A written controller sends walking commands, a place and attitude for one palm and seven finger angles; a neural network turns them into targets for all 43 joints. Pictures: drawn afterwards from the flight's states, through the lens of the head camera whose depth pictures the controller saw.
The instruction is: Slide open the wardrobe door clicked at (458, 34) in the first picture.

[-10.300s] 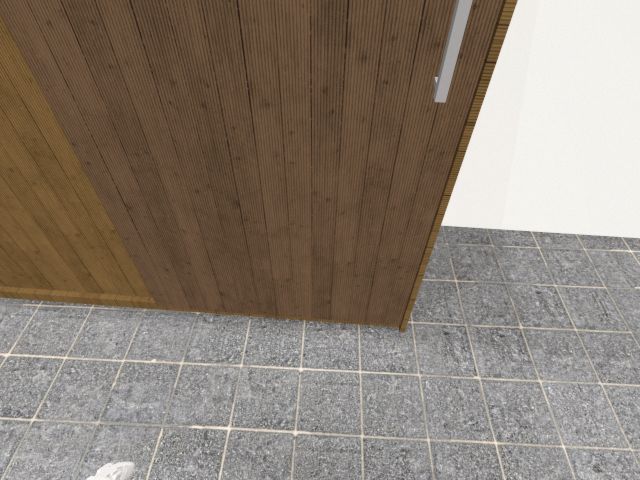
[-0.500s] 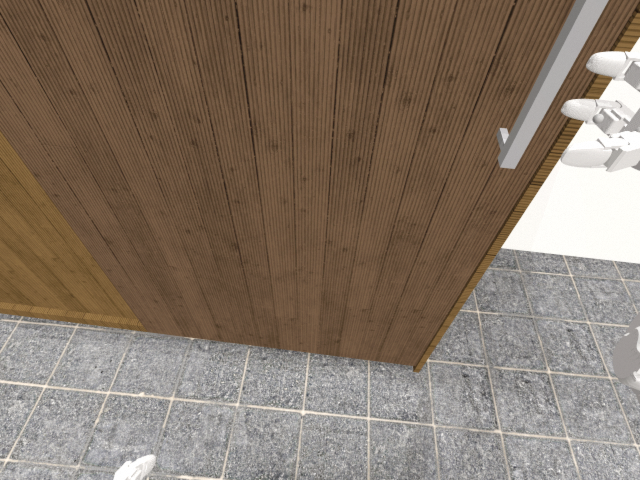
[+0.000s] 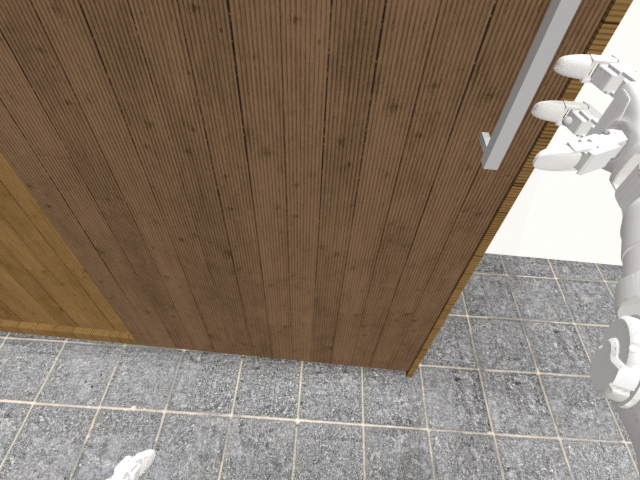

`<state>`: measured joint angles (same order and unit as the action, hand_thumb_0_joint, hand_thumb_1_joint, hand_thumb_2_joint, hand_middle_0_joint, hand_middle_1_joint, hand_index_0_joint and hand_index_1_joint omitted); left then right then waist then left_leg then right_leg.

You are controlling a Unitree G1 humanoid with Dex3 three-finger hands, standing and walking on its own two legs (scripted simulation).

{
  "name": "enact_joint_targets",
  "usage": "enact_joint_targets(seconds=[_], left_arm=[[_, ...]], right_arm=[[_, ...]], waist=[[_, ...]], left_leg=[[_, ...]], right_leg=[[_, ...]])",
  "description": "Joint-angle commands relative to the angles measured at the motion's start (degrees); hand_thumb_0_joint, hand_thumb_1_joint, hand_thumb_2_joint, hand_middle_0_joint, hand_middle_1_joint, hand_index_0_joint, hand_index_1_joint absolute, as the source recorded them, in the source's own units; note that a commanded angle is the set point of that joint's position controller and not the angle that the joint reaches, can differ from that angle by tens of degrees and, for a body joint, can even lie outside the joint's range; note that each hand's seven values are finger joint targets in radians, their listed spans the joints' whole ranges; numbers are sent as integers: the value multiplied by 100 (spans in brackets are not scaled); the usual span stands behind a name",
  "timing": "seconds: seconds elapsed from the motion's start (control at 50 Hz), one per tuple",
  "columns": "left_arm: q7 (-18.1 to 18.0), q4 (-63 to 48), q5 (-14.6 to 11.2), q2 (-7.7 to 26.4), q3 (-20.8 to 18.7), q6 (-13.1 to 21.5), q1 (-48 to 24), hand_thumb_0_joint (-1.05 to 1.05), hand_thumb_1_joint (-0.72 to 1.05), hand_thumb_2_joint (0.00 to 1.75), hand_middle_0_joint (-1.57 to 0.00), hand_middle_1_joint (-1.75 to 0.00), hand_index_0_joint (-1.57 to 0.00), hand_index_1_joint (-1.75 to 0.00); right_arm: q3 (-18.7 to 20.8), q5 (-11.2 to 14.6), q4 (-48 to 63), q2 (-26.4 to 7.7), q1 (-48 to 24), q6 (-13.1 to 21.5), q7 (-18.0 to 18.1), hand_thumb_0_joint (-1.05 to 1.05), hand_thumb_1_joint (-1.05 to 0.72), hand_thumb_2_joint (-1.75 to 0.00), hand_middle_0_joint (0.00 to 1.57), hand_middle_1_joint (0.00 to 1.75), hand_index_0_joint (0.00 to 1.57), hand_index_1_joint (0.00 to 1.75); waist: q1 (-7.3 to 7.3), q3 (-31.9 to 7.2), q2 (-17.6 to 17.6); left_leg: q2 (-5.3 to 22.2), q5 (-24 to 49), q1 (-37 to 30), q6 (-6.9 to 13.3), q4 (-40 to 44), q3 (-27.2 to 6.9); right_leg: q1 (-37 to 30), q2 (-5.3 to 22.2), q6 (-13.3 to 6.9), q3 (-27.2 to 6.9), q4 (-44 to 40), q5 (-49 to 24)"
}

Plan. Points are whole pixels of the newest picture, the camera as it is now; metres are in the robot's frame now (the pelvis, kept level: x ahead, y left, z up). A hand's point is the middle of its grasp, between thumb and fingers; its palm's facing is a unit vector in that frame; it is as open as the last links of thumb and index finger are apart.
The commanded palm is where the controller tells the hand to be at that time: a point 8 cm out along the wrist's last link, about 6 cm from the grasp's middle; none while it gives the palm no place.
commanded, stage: feel for the door with the fingertips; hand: right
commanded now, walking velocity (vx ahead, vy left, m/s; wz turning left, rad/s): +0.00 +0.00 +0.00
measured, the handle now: (521, 76) +0.54 -0.17 +0.26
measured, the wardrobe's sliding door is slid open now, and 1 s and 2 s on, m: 0.00 0.00 0.00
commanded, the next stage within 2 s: slide the fingers in behind the handle in 0.68 s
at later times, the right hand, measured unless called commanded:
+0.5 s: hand (564, 113) +0.47 -0.20 +0.25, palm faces +0.01 +1.00 -0.01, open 14.0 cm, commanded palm +0.47 -0.25 +0.24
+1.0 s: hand (553, 106) +0.50 -0.20 +0.25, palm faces +0.00 +1.00 +0.01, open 13.7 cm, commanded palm +0.48 -0.25 +0.24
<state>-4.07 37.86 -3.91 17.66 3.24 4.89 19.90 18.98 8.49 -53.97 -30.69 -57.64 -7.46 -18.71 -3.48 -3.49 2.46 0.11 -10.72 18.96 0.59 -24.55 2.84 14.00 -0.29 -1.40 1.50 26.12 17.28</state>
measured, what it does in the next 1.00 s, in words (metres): stands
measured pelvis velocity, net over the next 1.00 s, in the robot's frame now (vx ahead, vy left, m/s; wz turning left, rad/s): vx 0.00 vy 0.00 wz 0.03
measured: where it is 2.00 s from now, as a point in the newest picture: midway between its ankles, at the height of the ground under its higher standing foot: outside the picture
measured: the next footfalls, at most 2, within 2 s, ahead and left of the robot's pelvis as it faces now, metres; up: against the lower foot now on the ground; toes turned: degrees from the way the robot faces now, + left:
none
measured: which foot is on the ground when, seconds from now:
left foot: down 0.00-1.00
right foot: down 0.00-1.00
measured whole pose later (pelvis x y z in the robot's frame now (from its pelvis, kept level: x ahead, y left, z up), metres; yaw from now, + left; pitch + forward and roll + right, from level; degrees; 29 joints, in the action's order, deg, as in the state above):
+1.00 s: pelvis +0.00 +0.00 +0.00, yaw +2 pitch +9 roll +1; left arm -3.9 39.3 -2.5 17.7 3.0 4.8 25.8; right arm 23.0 4.2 -69.3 -37.9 -66.9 -1.9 -18.0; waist -8.0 -3.6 2.3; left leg -0.6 -9.4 24.4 0.5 -24.6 1.5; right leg 19.6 0.4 -1.5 2.9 27.7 17.3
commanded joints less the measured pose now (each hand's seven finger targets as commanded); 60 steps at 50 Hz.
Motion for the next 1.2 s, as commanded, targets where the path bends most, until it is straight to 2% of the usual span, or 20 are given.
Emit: enact_joint_targets(seconds=[0.0, 0.1, 0.14, 0.22, 0.3, 0.36, 0.4, 0.48, 0.52, 0.58, 0.62, 0.72, 0.76, 0.8, 0.86, 0.9, 0.96, 1.0, 1.06, 1.18], left_arm=[[-52, -656, -23, 747, -289, 203, -79, 0, 90, 90, -20, -30, -20, -30], [-80, -726, 12, 708, -295, 230, -99, 0, 90, 90, -20, -30, -20, -30], [-106, -662, 3, 718, -281, 211, -60, 0, 90, 90, -20, -30, -20, -30], [-173, -556, -18, 753, -252, 220, 33, 0, 90, 90, -20, -30, -20, -30], [-225, -478, -5, 787, -270, 320, 184, 0, 90, 90, -20, -30, -20, -30], [-244, -346, 17, 857, -277, 418, 375, 0, 90, 90, -20, -30, -20, -30], [-233, -315, 37, 895, -290, 435, 480, 0, 90, 90, -20, -30, -20, -30], [-218, -216, 55, 965, -329, 416, 685, 0, 90, 90, -20, -30, -20, -30], [-200, -219, 83, 996, -344, 418, 782, 0, 90, 90, -20, -30, -20, -30], [-190, -213, 110, 994, -378, 393, 922, 0, 90, 90, -20, -30, -20, -30], [-174, -210, 126, 1018, -381, 378, 981, 0, 90, 90, -20, -30, -20, -30], [-112, -241, 140, 989, -407, 290, 1054, 0, 90, 90, -20, -30, -20, -30], [-110, -204, 142, 1024, -425, 256, 1124, 0, 90, 90, -20, -30, -20, -30], [-111, -217, 138, 998, -406, 236, 1074, 0, 90, 90, -20, -30, -20, -30], [-95, -264, 149, 1004, -412, 211, 1094, 0, 90, 90, -20, -30, -20, -30], [-74, -357, 148, 964, -427, 203, 1022, 0, 90, 90, -20, -30, -20, -30], [-60, -412, 116, 968, -413, 164, 943, 0, 90, 90, -20, -30, -20, -30], [-73, -471, 90, 955, -398, 123, 843, 0, 90, 90, -20, -30, -20, -30], [-62, -554, 77, 890, -407, 157, 709, 0, 90, 90, -20, -30, -20, -30], [-50, -610, 46, 821, -398, 167, 442, 0, 90, 90, -20, -30, -20, -30]], right_arm=[[163, 31, 1123, -1354, -3000, 242, 236, 0, 50, -30, 30, 120, 30, 120], [409, -66, 1515, -1647, -3187, 403, 415, 0, 50, -30, 30, 120, 30, 120], [453, -107, 1139, -1733, -3194, 380, 397, 0, 50, -30, 30, 120, 30, 120], [223, -204, 438, -1678, -3597, 388, 340, 0, 50, -30, 30, 120, 30, 120], [62, -203, 163, -1636, -3974, 630, 228, 0, 50, -30, 30, 120, 30, 120], [34, -151, -290, -1645, -4184, 712, 119, 0, 50, -30, 30, 120, 30, 120], [198, -176, -476, -1879, -4130, 786, 98, 0, 50, -30, 30, 120, 30, 120], [77, -298, -833, -1934, -4288, 839, 114, 0, 50, -30, 30, 120, 30, 120], [280, -335, -721, -2230, -4474, 914, 133, 0, 50, -30, 30, 120, 30, 120], [166, -358, -684, -2133, -4570, 1032, 122, 0, 50, -30, 30, 120, 30, 120], [423, -382, -602, -2441, -4625, 1076, 128, 0, 50, -30, 30, 120, 30, 120], [335, -389, -496, -2225, -4319, 1063, 115, 0, 50, -30, 30, 120, 30, 120], [513, -371, -611, -2401, -4217, 995, 125, 0, 50, -30, 30, 120, 30, 120], [335, -347, -553, -2178, -4246, 948, 109, 0, 50, -30, 30, 120, 30, 120], [549, -356, -502, -2392, -3971, 922, 119, 0, 50, -30, 30, 120, 30, 120], [539, -316, -171, -2283, -3816, 959, 106, 0, 50, -30, 30, 120, 30, 120], [564, -276, -195, -2270, -3621, 858, 81, 0, 50, -30, 30, 120, 30, 120], [607, -281, -9, -2361, -3526, 848, 66, 0, 50, -30, 30, 120, 30, 120], [335, -199, 476, -1938, -3573, 820, 28, 0, 50, -30, 30, 120, 30, 120], [227, 37, 1054, -1569, -3270, 597, 39, 0, 50, -30, 30, 120, 30, 120]], waist=[[-41, -1627, -31], [68, -2115, -23], [9, -1870, -239], [-190, -1374, -82], [-322, -1603, 27], [-444, -1542, -157], [-386, -1685, -129], [-526, -1556, -42], [-505, -1839, 43], [-542, -2036, 121], [-494, -2241, 232], [-447, -2197, 337], [-446, -2041, 80], [-483, -1911, 384], [-392, -2002, 148], [-301, -2282, 247], [-289, -2060, -56], [-234, -2024, 163], [-254, -2223, 304], [-166, -2224, 275]], left_leg=[[66, 1775, -1054, 189, -26, -146], [74, 1997, -1410, 202, -58, -217], [80, 1931, -1391, 182, -22, -217], [126, 1381, -1014, 155, 124, -262], [126, 1227, -938, 153, 136, -298], [116, 1026, -769, 129, 164, -301], [122, 1100, -856, 142, 100, -312], [131, 932, -640, 119, 100, -310], [114, 1074, -729, 119, 47, -338], [90, 1228, -731, 123, -1, -294], [65, 1392, -814, 125, -25, -320], [16, 1726, -750, 126, -42, -261], [1, 1628, -741, 118, -9, -250], [13, 1573, -639, 127, 21, -244], [7, 1645, -781, 138, -31, -212], [-3, 1902, -888, 147, -93, -211], [-3, 1939, -941, 130, -97, -218], [14, 1959, -949, 146, -105, -221], [-2, 2044, -878, 155, -130, -210], [5, 2296, -929, 162, -136, -169]], right_leg=[[-317, 125, -44, -225, -260, -1952], [-471, 122, -48, -212, -260, -2140], [-288, 124, -67, -183, -307, -1929], [-48, 100, -83, -172, -366, -1283], [-117, 103, -78, -201, -324, -1146], [16, 101, -78, -234, -309, -931], [111, 89, -70, -262, -277, -1019], [320, 114, -58, -250, -226, -887], [320, 109, -58, -279, -186, -1019], [174, 131, -44, -288, -136, -1257], [127, 129, -39, -290, -109, -1398], [-44, 167, -28, -251, -76, -1858], [111, 178, -48, -254, -102, -1701], [83, 170, -39, -224, -112, -1660], [130, 185, -35, -240, -122, -1724], [-111, 193, -32, -226, -66, -2099], [62, 196, -59, -193, -89, -1960], [12, 192, -53, -172, -85, -2022], [-354, 214, -32, -210, -36, -2309], [-646, 234, -18, -198, 22, -2829]])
